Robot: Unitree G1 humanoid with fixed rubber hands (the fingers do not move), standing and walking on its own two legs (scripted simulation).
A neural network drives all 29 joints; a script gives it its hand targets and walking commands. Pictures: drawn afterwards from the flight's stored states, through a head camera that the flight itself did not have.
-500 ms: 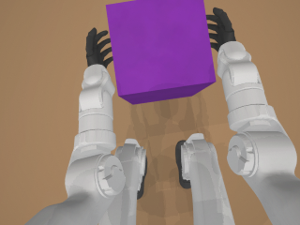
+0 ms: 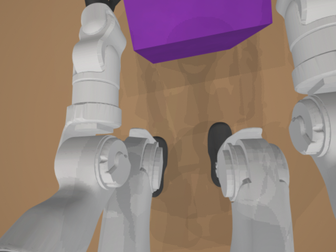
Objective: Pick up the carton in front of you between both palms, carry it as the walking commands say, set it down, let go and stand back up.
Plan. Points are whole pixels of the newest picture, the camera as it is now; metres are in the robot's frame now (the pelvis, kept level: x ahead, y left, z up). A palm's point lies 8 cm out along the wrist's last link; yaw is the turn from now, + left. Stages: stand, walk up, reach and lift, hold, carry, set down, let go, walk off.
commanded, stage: set down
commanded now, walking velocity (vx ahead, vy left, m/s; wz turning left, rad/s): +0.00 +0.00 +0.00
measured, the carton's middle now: out of the picture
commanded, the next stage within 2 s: none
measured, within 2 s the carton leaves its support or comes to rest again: rests again in 0.30 s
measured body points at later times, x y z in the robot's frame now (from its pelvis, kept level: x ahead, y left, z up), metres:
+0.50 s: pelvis +0.00 +0.00 -0.03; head +0.36 -0.05 +0.23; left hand +0.55 +0.10 -0.18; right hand +0.58 -0.21 -0.18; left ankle +0.10 +0.11 -0.36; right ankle +0.13 -0.10 -0.36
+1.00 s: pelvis -0.01 +0.00 -0.03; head +0.36 -0.05 +0.21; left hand +0.56 +0.11 -0.19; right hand +0.58 -0.21 -0.18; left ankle +0.10 +0.11 -0.36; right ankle +0.13 -0.10 -0.36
